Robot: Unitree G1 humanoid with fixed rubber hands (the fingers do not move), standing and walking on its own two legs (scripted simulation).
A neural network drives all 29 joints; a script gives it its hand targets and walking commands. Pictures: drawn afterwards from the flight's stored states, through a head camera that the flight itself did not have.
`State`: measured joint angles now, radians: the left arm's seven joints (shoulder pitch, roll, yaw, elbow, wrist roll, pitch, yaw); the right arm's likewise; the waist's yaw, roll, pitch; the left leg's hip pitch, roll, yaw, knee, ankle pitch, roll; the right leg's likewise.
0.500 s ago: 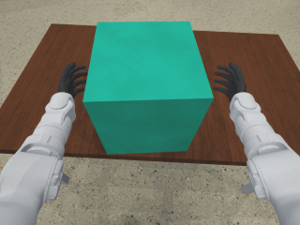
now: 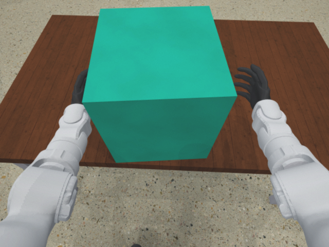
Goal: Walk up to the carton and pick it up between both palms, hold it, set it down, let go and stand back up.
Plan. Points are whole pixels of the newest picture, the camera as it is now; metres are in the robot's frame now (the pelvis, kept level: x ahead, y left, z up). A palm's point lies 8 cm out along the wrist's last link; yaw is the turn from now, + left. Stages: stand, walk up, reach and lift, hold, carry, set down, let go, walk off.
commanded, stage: reach and lift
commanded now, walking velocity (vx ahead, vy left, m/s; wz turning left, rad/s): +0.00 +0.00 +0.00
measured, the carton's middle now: (158, 90) +0.52 +0.07 +0.04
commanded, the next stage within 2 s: none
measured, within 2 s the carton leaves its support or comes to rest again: neither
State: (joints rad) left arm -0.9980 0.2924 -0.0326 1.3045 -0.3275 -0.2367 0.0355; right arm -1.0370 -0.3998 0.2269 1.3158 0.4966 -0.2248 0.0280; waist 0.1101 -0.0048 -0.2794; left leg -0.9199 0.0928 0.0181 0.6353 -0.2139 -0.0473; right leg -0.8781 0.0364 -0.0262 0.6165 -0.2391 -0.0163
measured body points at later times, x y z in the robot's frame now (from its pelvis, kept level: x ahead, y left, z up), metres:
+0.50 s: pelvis +0.00 +0.01 +0.01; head +0.10 +0.02 +0.45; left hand +0.45 +0.24 +0.07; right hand +0.50 -0.12 +0.08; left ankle +0.02 +0.15 -0.71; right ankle +0.00 -0.11 -0.71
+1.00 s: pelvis +0.00 +0.01 +0.01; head +0.10 +0.02 +0.45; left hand +0.45 +0.23 +0.07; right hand +0.50 -0.12 +0.08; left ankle +0.02 +0.15 -0.71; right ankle +0.00 -0.11 -0.71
